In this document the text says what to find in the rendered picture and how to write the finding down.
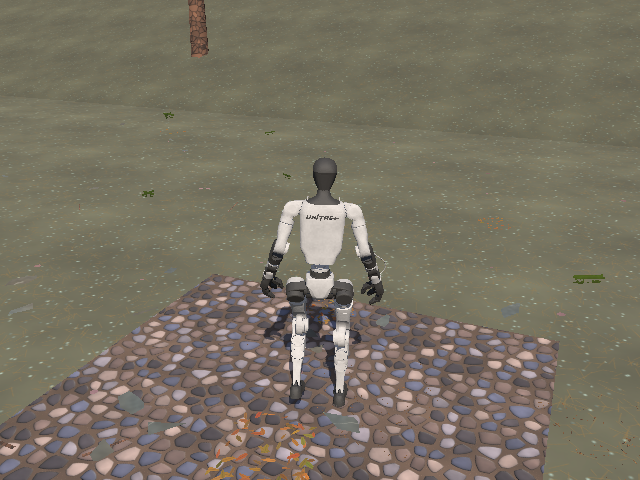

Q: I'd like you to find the left robot hand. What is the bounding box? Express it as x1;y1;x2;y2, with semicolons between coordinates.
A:
260;275;284;298

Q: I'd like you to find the right robot upper arm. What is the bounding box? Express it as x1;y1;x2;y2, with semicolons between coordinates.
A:
344;202;371;258

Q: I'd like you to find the right robot forearm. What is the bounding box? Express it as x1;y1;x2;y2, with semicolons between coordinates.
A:
361;242;381;284

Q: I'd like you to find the robot left shin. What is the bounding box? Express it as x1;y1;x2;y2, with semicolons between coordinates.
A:
291;317;306;387

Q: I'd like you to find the right robot hand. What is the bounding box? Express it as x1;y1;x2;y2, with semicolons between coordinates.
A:
361;281;384;305

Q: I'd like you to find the left robot upper arm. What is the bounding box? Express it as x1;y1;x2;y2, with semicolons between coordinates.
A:
273;200;303;255

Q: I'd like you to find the robot right foot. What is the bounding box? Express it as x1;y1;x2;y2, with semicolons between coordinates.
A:
333;382;348;407

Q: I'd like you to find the left robot forearm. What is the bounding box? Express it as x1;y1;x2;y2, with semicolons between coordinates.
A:
263;239;283;279

